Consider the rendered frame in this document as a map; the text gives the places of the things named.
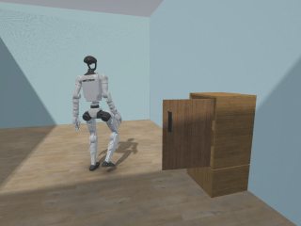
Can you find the cupboard door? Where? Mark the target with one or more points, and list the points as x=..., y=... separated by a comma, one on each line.
x=189, y=143

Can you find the robot right forearm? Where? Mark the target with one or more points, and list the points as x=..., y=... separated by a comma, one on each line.
x=110, y=103

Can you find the robot left foot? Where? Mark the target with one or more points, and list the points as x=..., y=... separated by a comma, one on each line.
x=93, y=167

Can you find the robot right hand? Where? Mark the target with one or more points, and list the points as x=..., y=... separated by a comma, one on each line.
x=117, y=117

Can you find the handle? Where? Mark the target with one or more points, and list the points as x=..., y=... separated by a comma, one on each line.
x=169, y=123

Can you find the right robot thigh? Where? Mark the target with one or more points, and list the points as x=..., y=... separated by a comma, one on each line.
x=111, y=123

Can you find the robot left forearm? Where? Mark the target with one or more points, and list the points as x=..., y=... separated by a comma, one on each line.
x=75, y=107

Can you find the right robot upper arm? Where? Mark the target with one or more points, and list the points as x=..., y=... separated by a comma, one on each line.
x=104, y=82

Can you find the robot left hand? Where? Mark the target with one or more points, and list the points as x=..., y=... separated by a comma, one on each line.
x=76, y=122

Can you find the left robot upper arm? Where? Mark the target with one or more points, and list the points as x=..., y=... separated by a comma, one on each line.
x=77, y=87

